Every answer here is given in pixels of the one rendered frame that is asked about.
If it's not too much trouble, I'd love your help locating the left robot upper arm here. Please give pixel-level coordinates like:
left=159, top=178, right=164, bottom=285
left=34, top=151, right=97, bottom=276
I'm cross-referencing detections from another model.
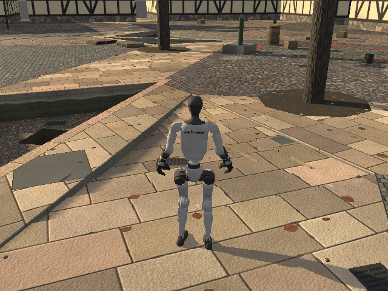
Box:
left=164, top=122, right=182, bottom=154

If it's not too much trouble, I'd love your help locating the left robot thigh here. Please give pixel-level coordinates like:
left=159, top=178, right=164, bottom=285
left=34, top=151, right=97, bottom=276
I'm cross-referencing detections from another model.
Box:
left=174, top=169, right=190, bottom=209

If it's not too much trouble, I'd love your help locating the robot left forearm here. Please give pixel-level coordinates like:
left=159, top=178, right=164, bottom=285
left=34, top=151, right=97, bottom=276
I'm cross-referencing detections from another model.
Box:
left=158, top=145, right=170, bottom=166

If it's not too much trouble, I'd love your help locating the robot right forearm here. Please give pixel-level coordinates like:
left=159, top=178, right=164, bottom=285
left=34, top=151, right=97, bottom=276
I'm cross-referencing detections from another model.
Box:
left=219, top=146, right=231, bottom=165

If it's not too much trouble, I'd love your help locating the right robot thigh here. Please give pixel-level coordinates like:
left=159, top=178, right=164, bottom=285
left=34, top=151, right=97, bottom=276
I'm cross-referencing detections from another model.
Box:
left=202, top=169, right=215, bottom=212

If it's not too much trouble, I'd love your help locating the robot left hand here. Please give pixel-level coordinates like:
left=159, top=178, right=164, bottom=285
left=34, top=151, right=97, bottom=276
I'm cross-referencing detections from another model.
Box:
left=156, top=164, right=170, bottom=176

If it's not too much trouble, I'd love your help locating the robot right hand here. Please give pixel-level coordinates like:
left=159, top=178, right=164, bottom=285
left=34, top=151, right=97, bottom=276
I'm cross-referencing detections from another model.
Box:
left=219, top=162, right=233, bottom=173

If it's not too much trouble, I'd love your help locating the right robot upper arm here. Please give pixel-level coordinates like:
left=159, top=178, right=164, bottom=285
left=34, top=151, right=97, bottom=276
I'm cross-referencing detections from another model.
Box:
left=207, top=122, right=225, bottom=156

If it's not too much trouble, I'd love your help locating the robot thigh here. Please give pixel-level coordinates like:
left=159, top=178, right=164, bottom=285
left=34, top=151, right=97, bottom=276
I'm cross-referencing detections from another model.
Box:
left=174, top=169, right=190, bottom=209
left=202, top=169, right=215, bottom=212

